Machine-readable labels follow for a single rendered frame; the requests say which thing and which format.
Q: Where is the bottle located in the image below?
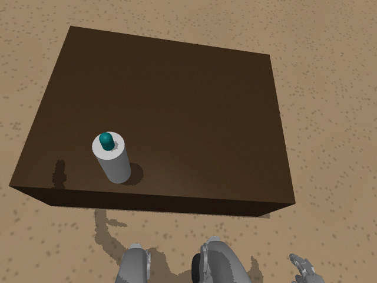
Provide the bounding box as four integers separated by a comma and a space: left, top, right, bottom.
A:
92, 131, 131, 184

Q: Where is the right robot hand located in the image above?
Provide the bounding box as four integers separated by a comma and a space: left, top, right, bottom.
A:
289, 254, 325, 283

